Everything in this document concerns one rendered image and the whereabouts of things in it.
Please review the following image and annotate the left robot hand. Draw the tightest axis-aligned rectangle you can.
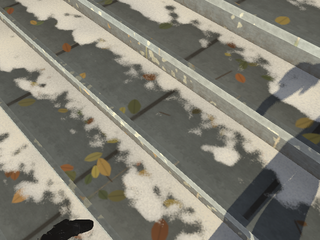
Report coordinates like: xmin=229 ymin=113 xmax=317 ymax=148
xmin=37 ymin=219 xmax=94 ymax=240

